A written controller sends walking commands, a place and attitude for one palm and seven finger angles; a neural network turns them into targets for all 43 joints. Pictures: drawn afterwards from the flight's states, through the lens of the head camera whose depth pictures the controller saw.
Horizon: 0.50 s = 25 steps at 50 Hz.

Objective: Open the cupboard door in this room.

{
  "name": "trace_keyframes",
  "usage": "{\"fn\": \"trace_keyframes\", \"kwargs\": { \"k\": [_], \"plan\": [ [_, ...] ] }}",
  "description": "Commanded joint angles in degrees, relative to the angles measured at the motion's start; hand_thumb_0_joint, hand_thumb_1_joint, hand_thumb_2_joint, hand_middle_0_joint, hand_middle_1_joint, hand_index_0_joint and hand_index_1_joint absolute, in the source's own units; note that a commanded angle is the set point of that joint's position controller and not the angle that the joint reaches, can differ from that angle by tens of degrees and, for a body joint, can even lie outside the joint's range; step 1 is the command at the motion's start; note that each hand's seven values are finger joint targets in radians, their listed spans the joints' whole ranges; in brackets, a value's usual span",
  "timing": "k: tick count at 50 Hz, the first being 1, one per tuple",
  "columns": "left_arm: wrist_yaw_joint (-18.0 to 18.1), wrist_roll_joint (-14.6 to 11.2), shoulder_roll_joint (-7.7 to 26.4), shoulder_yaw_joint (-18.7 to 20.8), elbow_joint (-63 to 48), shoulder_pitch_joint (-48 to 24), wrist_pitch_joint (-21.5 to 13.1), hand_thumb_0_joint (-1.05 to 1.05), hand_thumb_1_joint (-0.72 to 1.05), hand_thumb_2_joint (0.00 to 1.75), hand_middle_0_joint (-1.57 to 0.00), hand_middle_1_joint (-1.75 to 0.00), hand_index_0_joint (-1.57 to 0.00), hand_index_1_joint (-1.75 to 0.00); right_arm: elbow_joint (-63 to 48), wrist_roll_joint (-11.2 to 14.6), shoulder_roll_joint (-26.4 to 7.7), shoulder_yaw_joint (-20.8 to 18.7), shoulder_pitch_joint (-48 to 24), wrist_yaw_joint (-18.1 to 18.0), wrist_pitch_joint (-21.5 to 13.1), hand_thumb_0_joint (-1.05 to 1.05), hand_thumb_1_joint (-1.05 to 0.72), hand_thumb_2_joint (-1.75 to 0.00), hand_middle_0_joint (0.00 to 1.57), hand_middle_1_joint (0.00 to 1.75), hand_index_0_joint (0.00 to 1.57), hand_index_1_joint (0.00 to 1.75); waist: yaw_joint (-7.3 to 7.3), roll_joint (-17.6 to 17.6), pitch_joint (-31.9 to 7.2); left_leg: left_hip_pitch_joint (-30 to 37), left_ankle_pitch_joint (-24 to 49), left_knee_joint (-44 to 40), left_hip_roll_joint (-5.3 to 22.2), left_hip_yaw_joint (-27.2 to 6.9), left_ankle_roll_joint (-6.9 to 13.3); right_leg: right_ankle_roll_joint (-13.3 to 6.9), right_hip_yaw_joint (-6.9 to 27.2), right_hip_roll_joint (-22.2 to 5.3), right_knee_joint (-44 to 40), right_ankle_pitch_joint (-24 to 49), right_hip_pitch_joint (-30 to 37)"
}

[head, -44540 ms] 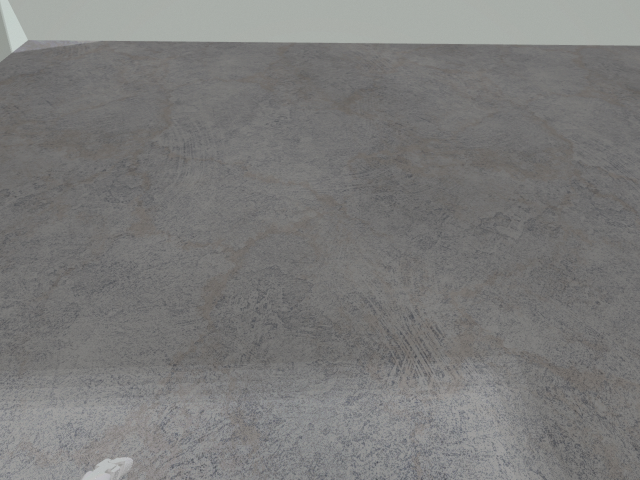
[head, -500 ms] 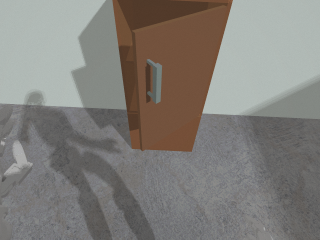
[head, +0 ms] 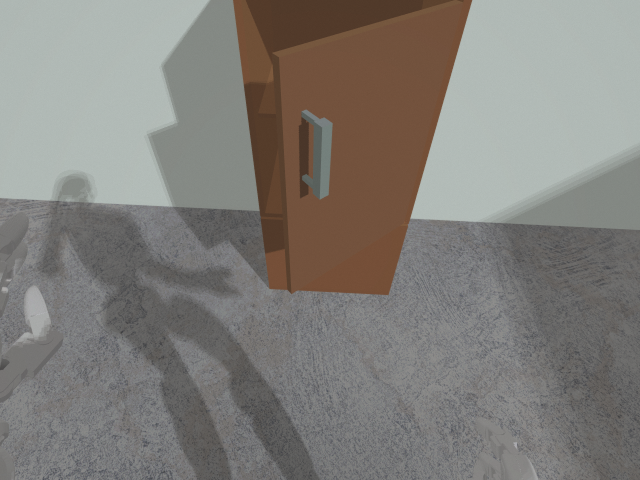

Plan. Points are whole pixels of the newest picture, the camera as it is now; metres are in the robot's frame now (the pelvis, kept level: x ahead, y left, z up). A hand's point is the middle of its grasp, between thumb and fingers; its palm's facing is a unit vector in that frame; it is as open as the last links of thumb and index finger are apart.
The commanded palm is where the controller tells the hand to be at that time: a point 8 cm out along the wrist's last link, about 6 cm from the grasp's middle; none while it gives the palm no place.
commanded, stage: let the arm hang, fingers relaxed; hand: left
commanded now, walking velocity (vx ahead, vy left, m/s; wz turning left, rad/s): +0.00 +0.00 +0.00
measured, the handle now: (314, 155) +0.61 +0.05 +0.07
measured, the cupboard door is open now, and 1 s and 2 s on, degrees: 41 41 41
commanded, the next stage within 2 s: look to check the result in 1.12 s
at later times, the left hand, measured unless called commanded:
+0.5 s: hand out of the picture +0.01 +0.18 -0.18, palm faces +0.06 -0.97 -0.22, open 7.0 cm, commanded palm none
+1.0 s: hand out of the picture +0.06 +0.17 -0.17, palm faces +0.06 -0.98 -0.21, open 7.3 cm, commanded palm none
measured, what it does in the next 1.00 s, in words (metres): stands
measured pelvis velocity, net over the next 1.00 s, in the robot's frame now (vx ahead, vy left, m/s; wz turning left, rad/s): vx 0.03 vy -0.01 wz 0.03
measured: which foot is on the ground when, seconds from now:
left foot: down 0.00-1.00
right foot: down 0.00-1.00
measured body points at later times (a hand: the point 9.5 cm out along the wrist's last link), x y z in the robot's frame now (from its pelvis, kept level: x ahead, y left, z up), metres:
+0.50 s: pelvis +0.00 -0.01 -0.01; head +0.03 -0.01 +0.44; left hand +0.01 +0.23 -0.16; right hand +0.00 -0.26 -0.16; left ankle +0.02 +0.11 -0.74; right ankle +0.07 -0.12 -0.74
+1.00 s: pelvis +0.03 -0.01 +0.00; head +0.04 -0.01 +0.45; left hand +0.06 +0.22 -0.15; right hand +0.04 -0.23 -0.16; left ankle +0.02 +0.11 -0.74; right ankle +0.07 -0.12 -0.74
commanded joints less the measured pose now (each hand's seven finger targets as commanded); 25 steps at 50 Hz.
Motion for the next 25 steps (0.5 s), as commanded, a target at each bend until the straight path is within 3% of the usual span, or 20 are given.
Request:
{"fn": "trace_keyframes", "kwargs": {
  "k": [1, 2, 3, 4, 5, 7, 9, 10, 12, 14, 16, 17, 21, 25],
  "plan": [
    [-7.01, 3.04, 1.34, -15.70, 33.86, -4.97, 5.41, 0.00, 0.90, 0.90, -0.20, -0.30, -0.20, -0.30, 6.76, 0.13, -17.13, -6.02, -10.13, 4.45, -3.66, 0.00, -0.90, -0.90, 0.20, 0.30, 0.20, 0.30, -2.70, 4.53, 0.41, -13.70, 7.02, 0.84, 4.14, -5.85, 0.68, -1.21, 1.28, -4.90, 5.59, 6.34, 1.78],
    [-8.44, 2.28, 1.40, -13.72, 35.71, -4.67, 9.53, 0.00, 0.90, 0.90, -0.20, -0.30, -0.20, -0.30, 6.77, 0.36, -13.39, -5.71, -4.02, 4.53, 0.16, 0.00, -0.90, -0.90, 0.20, 0.30, 0.20, 0.30, -2.15, 4.10, -3.75, -6.82, 12.11, 1.55, 4.88, -3.53, 0.03, -2.29, 3.85, -5.42, 4.59, 4.52, -1.43],
    [-8.80, 2.13, 1.07, -14.20, 34.36, -4.95, 10.59, 0.00, 0.90, 0.90, -0.20, -0.30, -0.20, -0.30, 5.73, 0.21, -13.07, -5.79, -2.61, 4.26, 0.86, 0.00, -0.90, -0.90, 0.20, 0.30, 0.20, 0.30, -2.27, 2.92, -3.49, -4.98, 14.74, 2.21, 5.54, -3.65, 0.37, -2.35, 3.06, -4.41, 5.03, 2.08, -3.32],
    [-8.78, 2.13, 0.74, -14.40, 35.57, -7.16, 10.62, 0.00, 0.90, 0.90, -0.20, -0.30, -0.20, -0.30, 6.25, -0.32, -13.44, -5.74, -2.35, 4.21, 1.76, 0.00, -0.90, -0.90, 0.20, 0.30, 0.20, 0.30, -2.00, 2.20, -5.37, -8.30, 9.80, 0.88, 6.91, -6.70, 1.99, -2.86, 1.86, -4.09, 7.08, -3.45, -2.46],
    [-8.84, 2.44, 1.37, -14.63, 37.77, -9.36, 10.59, 0.00, 0.90, 0.90, -0.20, -0.30, -0.20, -0.30, 5.95, -0.57, -13.87, -5.28, -3.56, 4.11, 2.80, 0.00, -0.90, -0.90, 0.20, 0.30, 0.20, 0.30, -1.63, 0.45, -4.51, -11.00, 7.14, -0.82, 7.36, -8.53, 3.12, -2.87, 1.84, -3.13, 8.77, -5.58, -1.76],
    [-8.81, 2.73, 2.91, -14.97, 43.57, -12.03, 10.57, 0.00, 0.90, 0.90, -0.20, -0.30, -0.20, -0.30, 6.45, -1.01, -14.80, -4.89, -5.26, 4.02, 4.05, 0.00, -0.90, -0.90, 0.20, 0.30, 0.20, 0.30, -0.69, -7.80, -5.06, -12.27, 5.61, -1.02, 6.96, -9.64, 3.69, -3.04, 2.68, -3.28, 8.02, -4.84, 1.56],
    [-8.62, 2.78, 3.58, -15.65, 50.14, -14.74, 10.96, 0.00, 0.90, 0.90, -0.20, -0.30, -0.20, -0.30, 7.47, -1.13, -13.28, -4.40, -3.81, 4.02, 5.36, 0.00, -0.90, -0.90, 0.20, 0.30, 0.20, 0.30, -1.02, -12.99, -6.21, -10.04, 2.93, 1.69, 4.01, -7.45, 2.77, -4.40, 6.01, -6.38, 4.26, -4.91, 1.34],
    [-8.48, 2.59, 3.39, -16.21, 53.57, -15.75, 11.28, 0.00, 0.90, 0.90, -0.20, -0.30, -0.20, -0.30, 8.54, -1.17, -12.03, -3.99, -3.02, 3.99, 6.04, 0.00, -0.90, -0.90, 0.20, 0.30, 0.20, 0.30, -1.37, -13.04, -6.59, -8.13, 1.11, 2.98, 2.52, -6.04, 2.31, -5.04, 7.54, -7.99, 2.15, -6.12, 0.44],
    [-8.14, 2.11, 2.76, -17.54, 59.30, -17.59, 11.85, 0.00, 0.90, 0.90, -0.20, -0.30, -0.20, -0.30, 10.60, -1.38, -9.75, -3.16, -1.68, 3.90, 7.34, 0.00, -0.90, -0.90, 0.20, 0.30, 0.20, 0.30, -1.82, -9.57, -6.65, -4.55, -1.36, 4.32, 1.10, -3.95, 1.61, -5.52, 8.90, -9.39, -1.03, -11.26, -1.75],
    [-7.86, 1.90, 1.83, -18.25, 64.00, -18.21, 12.03, 0.00, 0.90, 0.90, -0.20, -0.30, -0.20, -0.30, 12.58, -1.53, -8.39, -2.68, -1.05, 3.83, 7.90, 0.00, -0.90, -0.90, 0.20, 0.30, 0.20, 0.30, -1.77, -1.53, -6.71, -3.59, -1.90, 2.56, 1.62, -4.68, 1.54, -5.10, 8.49, -8.29, -1.17, -14.92, -2.24],
    [-7.75, 1.57, 0.55, -18.76, 68.80, -17.05, 12.14, 0.00, 0.90, 0.90, -0.20, -0.30, -0.20, -0.30, 14.36, -1.63, -7.41, -2.08, -1.26, 3.66, 8.27, 0.00, -0.90, -0.90, 0.20, 0.30, 0.20, 0.30, -1.15, 7.09, -3.94, -6.97, -5.17, -2.42, 3.18, -6.70, 1.48, -3.65, 6.72, -6.09, -0.14, -16.25, -1.07],
    [-7.73, 1.48, 0.13, -18.83, 71.08, -15.81, 12.13, 0.00, 0.90, 0.90, -0.20, -0.30, -0.20, -0.30, 15.03, -1.62, -7.05, -1.98, -1.37, 3.56, 8.41, 0.00, -0.90, -0.90, 0.20, 0.30, 0.20, 0.30, -0.60, 9.54, -3.00, -9.09, -7.99, -4.66, 3.76, -7.59, 1.57, -3.06, 5.84, -5.27, 0.14, -15.81, 0.51],
    [-7.60, 1.34, -1.06, -18.30, 77.19, -13.56, 11.61, 0.00, 0.90, 0.90, -0.20, -0.30, -0.20, -0.30, 17.74, -1.55, -6.51, -2.46, 0.91, 3.06, 8.81, 0.00, -0.90, -0.90, 0.20, 0.30, 0.20, 0.30, 0.17, 11.41, -3.09, -11.11, -10.67, -6.54, 4.16, -7.77, 1.53, -3.00, 4.75, -4.85, -0.81, -12.44, 5.17],
    [-7.64, 1.18, -0.87, -18.27, 80.90, -14.45, 11.16, 0.00, 0.90, 0.90, -0.20, -0.30, -0.20, -0.30, 20.29, -1.28, -6.34, -2.93, 4.97, 2.79, 8.94, 0.00, -0.90, -0.90, 0.20, 0.30, 0.20, 0.30, -0.67, 2.82, -0.89, -8.80, -9.25, -5.49, 3.89, -6.82, 1.51, -3.54, 5.64, -5.84, -4.37, -15.45, 2.75]
  ]
}}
